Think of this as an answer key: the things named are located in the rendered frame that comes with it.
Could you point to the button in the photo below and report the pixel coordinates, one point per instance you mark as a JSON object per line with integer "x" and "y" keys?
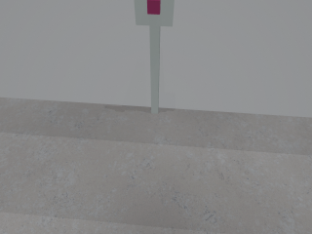
{"x": 153, "y": 7}

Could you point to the panel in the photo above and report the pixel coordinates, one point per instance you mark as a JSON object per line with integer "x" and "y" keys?
{"x": 166, "y": 18}

